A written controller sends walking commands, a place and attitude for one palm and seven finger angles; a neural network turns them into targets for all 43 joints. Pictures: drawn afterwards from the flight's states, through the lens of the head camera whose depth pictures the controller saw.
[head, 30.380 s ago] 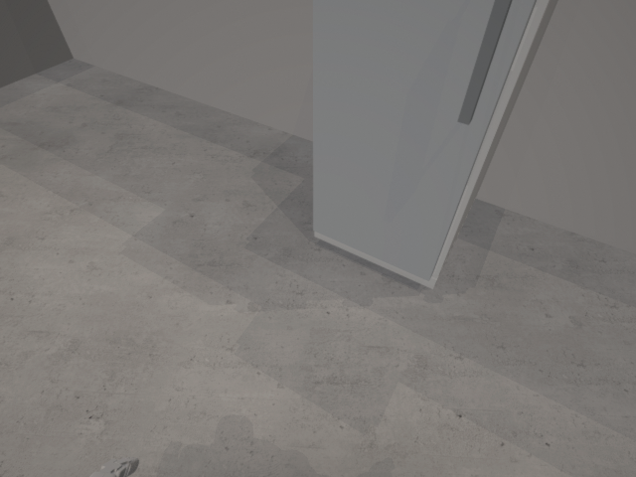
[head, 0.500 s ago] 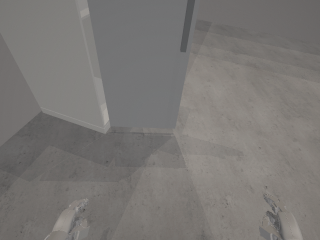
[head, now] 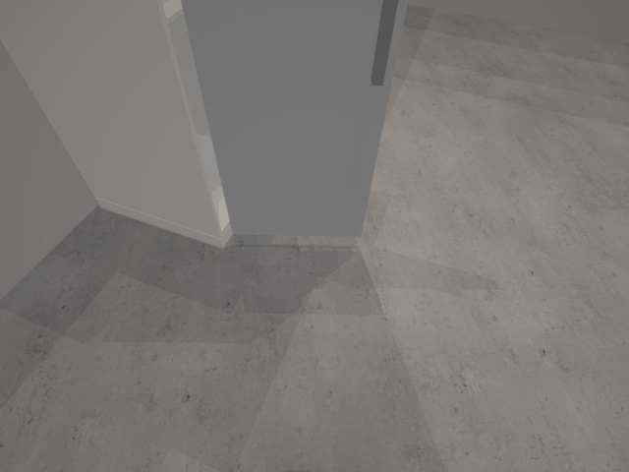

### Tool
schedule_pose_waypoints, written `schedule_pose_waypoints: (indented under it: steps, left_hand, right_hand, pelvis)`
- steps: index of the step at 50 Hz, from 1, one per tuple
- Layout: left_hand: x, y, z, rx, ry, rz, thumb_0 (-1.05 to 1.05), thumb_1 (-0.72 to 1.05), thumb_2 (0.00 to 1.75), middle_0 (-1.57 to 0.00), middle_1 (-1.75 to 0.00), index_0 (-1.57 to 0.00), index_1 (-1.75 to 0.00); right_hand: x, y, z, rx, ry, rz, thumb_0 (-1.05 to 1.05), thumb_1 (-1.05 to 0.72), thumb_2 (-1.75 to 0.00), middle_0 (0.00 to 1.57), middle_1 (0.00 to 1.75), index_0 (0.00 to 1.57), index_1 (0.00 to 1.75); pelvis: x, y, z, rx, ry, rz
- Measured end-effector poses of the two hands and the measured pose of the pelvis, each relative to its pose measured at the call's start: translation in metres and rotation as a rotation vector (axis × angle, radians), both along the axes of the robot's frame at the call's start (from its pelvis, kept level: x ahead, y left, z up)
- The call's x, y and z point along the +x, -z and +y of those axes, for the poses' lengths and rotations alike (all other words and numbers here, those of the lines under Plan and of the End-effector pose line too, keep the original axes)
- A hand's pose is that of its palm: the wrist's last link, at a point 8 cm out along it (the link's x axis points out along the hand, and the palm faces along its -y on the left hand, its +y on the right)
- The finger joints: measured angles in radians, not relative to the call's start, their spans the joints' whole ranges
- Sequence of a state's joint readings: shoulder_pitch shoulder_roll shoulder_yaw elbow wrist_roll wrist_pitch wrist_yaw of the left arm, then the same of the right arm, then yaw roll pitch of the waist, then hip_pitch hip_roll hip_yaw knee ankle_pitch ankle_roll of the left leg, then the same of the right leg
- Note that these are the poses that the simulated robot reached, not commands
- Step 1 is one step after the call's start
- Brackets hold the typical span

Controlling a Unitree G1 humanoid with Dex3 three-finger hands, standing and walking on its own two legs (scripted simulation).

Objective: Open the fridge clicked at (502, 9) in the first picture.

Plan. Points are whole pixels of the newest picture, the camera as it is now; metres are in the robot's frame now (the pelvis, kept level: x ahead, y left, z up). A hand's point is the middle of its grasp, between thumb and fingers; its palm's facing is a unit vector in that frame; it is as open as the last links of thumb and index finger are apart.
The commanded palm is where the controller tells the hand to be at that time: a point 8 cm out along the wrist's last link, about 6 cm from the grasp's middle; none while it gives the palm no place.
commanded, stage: let the arm hang, fingers relaxed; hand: right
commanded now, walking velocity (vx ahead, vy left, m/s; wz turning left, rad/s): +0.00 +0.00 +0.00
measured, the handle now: out of the picture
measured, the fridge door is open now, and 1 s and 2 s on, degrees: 70 70 70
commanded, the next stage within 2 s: look to check the result in 0.44 s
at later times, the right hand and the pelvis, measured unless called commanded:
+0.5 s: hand out of the picture +0.10 -0.19 -0.17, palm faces -0.05 +0.97 -0.24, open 7.3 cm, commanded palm none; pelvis +0.03 +0.01 +0.00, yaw +0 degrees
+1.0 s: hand out of the picture +0.10 -0.21 -0.16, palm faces -0.04 +0.96 -0.29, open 7.4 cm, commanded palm none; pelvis +0.04 +0.01 +0.01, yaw +0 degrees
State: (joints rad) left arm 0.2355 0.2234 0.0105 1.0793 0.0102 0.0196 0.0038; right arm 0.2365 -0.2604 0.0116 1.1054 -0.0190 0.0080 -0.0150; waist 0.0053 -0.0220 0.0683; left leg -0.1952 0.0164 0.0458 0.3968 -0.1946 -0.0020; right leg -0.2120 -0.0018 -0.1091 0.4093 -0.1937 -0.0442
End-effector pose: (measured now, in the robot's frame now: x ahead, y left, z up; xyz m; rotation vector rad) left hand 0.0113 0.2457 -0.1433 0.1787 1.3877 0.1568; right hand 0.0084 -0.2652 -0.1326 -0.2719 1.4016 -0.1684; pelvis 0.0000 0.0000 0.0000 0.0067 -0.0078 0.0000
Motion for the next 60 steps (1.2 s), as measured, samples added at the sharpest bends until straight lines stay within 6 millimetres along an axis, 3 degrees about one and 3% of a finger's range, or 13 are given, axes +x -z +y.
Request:
schedule_pose_waypoints:
  steps: [10,16,25,39,60]
  left_hand:
    - [0.038,-0.003,0.003,-0.001,0.01,-0.084,0.0,0.91,0.9,-0.2,-0.3,-0.2,-0.3]
    - [0.049,-0.008,0.007,0.013,0.013,-0.095,0.0,0.91,0.9,-0.2,-0.3,-0.2,-0.3]
    - [0.051,-0.011,0.014,0.032,0.009,-0.063,0.0,0.91,0.9,-0.2,-0.3,-0.2,-0.3]
    - [0.058,-0.009,0.021,0.037,0.015,-0.033,0.0,0.9,0.9,-0.2,-0.3,-0.2,-0.3]
    - [0.091,-0.019,0.044,0.08,0.037,-0.105,0.0,0.9,0.9,-0.2,-0.3,-0.2,-0.3]
  right_hand:
    - [0.068,-0.006,0.008,0.008,-0.047,-0.15,0.0,-0.91,-0.9,0.19,0.3,0.2,0.3]
    - [0.089,-0.004,0.019,0.037,-0.061,-0.182,0.0,-0.91,-0.9,0.2,0.3,0.2,0.3]
    - [0.084,0.001,0.025,0.052,-0.045,-0.138,0.0,-0.91,-0.9,0.2,0.3,0.2,0.3]
    - [0.065,-0.001,0.012,0.012,-0.011,-0.06,0.0,-0.91,-0.9,0.2,0.3,0.2,0.3]
    - [0.105,-0.009,0.007,-0.007,-0.042,-0.147,0.0,-0.91,-0.9,0.2,0.3,0.2,0.3]
  pelvis:
    - [0.011,-0.002,0.002,-0.006,-0.008,-0.007]
    - [0.018,-0.004,0.004,-0.008,-0.008,-0.005]
    - [0.029,-0.005,0.006,-0.008,-0.007,-0.003]
    - [0.039,-0.005,0.01,-0.007,-0.004,0.001]
    - [0.046,-0.006,0.015,-0.009,-0.004,0.0]
